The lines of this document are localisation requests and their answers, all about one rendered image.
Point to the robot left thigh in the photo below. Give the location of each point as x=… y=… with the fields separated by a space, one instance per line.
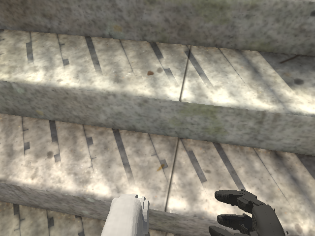
x=128 y=216

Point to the robot right hand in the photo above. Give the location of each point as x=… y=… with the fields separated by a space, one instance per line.
x=264 y=221

